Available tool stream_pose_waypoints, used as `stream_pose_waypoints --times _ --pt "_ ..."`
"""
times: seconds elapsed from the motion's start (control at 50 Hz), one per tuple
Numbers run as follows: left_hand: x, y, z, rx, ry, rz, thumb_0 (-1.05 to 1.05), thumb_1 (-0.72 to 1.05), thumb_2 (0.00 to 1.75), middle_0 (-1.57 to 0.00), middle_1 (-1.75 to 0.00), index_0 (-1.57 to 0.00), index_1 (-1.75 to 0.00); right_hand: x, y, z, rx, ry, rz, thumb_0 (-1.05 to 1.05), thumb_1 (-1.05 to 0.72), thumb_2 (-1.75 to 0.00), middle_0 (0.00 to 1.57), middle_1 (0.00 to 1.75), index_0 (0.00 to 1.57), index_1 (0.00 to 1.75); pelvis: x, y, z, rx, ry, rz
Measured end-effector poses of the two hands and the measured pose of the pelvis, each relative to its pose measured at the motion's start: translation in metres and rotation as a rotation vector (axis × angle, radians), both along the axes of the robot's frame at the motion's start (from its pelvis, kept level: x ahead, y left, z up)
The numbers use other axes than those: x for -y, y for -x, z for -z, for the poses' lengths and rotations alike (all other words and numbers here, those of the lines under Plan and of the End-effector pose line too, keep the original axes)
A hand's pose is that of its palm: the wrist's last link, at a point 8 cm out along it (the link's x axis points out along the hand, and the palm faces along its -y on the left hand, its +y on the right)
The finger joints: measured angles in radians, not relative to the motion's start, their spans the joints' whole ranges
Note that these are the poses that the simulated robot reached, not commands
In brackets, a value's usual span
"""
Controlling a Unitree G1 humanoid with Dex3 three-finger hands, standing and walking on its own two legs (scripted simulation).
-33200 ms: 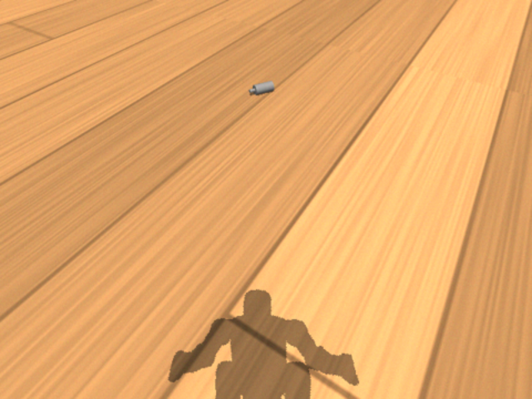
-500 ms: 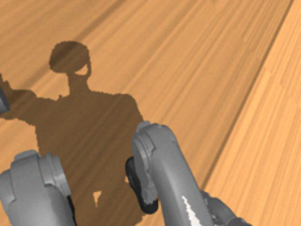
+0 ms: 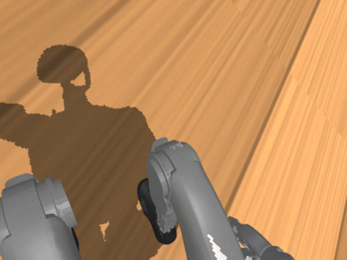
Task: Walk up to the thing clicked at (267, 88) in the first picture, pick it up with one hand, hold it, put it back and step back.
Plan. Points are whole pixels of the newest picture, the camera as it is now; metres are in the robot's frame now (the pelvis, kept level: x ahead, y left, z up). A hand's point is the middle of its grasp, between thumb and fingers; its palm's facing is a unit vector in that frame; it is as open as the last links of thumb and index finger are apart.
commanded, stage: rest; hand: left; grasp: from above
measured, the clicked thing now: out of the picture +0.42 +0.36 -0.26
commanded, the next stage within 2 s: open in 0.20 s
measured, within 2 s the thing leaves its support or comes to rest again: rests again in 0.08 s
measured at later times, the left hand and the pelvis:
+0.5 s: hand out of the picture +0.42 +0.33 -0.26, palm faces -0.45 -0.16 -0.88, open 9.9 cm; pelvis +0.00 +0.00 +0.00, yaw -1 degrees
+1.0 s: hand out of the picture +0.42 +0.33 -0.25, palm faces -0.45 -0.14 -0.88, open 13.0 cm; pelvis +0.00 +0.00 +0.00, yaw -1 degrees
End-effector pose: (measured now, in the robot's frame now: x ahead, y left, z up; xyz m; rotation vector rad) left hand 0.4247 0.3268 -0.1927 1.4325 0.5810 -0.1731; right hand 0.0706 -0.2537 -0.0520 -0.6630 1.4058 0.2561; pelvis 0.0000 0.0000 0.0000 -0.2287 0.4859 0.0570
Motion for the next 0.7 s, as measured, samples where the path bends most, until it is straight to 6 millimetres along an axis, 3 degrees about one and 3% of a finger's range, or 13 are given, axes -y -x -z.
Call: stream_pose_waypoints --times 0.4,0.52,0.7 --pt "-0.006 -0.001 0.003 0.006 -0.011 -0.021 -0.01 0.05 0.47 -0.71 -0.54 -0.72 -0.52 -0.007 -0.001 -0.002 0.004 -0.023 -0.041 0.0 -0.91 -0.9 0.2 0.3 0.2 0.3 -0.002 0.002 0.002 0.012 0.012 0.005" --pt "-0.01 -0.001 0.005 -0.007 -0.01 -0.036 0.0 0.07 0.51 -0.62 -0.57 -0.63 -0.55 -0.005 0.002 -0.003 -0.004 -0.016 -0.031 0.0 -0.9 -0.9 0.2 0.3 0.2 0.3 -0.002 0.002 0.001 0.012 0.012 0.005" --pt "-0.009 -0.001 0.004 -0.015 -0.004 -0.013 0.0 -0.09 0.64 -0.44 -0.68 -0.45 -0.67 -0.005 0.007 -0.005 -0.024 -0.008 -0.026 0.0 -0.9 -0.89 0.2 0.3 0.2 0.3 -0.001 0.001 0.0 0.012 0.013 0.004"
